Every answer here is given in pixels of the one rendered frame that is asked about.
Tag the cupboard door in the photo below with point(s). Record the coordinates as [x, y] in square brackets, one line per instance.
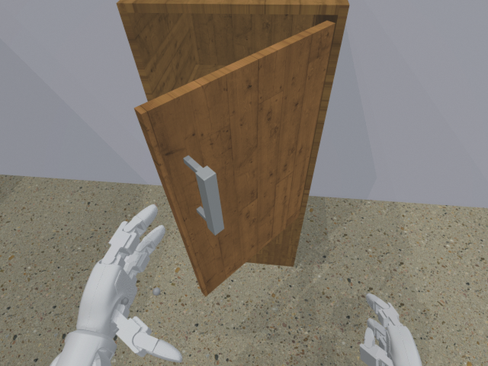
[253, 123]

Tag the robot right hand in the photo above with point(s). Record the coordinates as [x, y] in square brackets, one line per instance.
[397, 346]

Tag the robot left hand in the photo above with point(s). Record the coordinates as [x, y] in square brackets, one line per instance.
[113, 278]

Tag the robot left forearm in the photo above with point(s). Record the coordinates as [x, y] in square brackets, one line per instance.
[86, 348]

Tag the handle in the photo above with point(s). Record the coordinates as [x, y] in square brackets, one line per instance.
[208, 188]

